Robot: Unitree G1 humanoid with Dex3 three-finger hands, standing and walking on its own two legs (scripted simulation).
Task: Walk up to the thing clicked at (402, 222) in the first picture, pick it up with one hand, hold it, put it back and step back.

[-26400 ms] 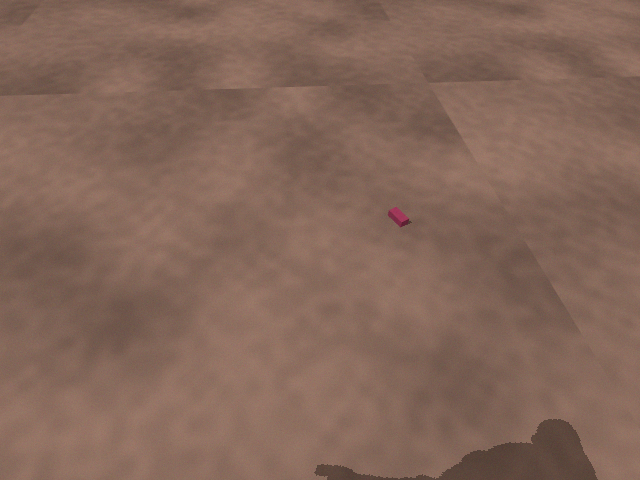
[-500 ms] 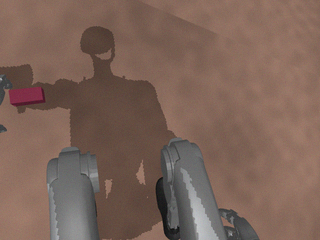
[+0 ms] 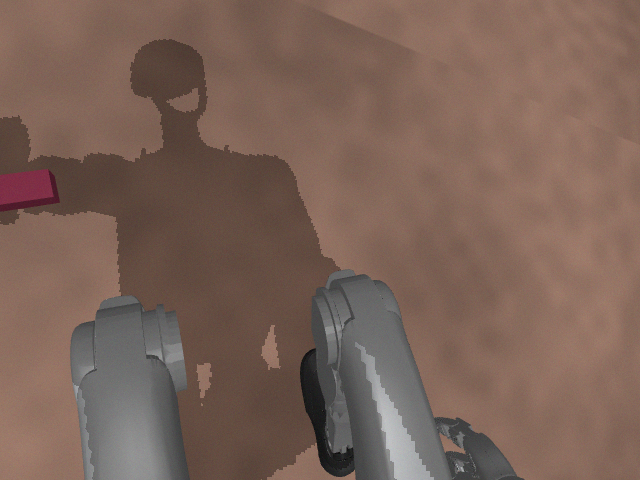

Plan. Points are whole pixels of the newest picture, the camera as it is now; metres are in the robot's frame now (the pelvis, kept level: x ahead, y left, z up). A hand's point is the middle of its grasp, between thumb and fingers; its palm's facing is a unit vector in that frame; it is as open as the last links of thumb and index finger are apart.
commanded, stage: rise first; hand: left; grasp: from above
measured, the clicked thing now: (20, 190) +0.49 +0.34 -0.30
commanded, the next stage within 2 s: approach in 1.20 s
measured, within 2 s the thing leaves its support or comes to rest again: neither
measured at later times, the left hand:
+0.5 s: hand out of the picture +0.43 +0.37 -0.19, palm faces -0.43 -0.14 -0.89, open 12.2 cm
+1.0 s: hand out of the picture +0.44 +0.38 -0.18, palm faces -0.43 -0.13 -0.89, open 12.4 cm
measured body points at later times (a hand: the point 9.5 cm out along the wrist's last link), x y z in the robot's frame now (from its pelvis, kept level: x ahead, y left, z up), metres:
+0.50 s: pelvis +0.00 +0.00 +0.00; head +0.25 +0.11 +0.36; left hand +0.45 +0.37 -0.13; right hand +0.07 -0.27 -0.10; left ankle +0.07 +0.14 -0.28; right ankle +0.09 -0.13 -0.28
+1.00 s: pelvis +0.00 +0.01 +0.00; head +0.25 +0.12 +0.36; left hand +0.46 +0.38 -0.13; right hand +0.07 -0.26 -0.09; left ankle +0.07 +0.14 -0.28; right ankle +0.09 -0.13 -0.28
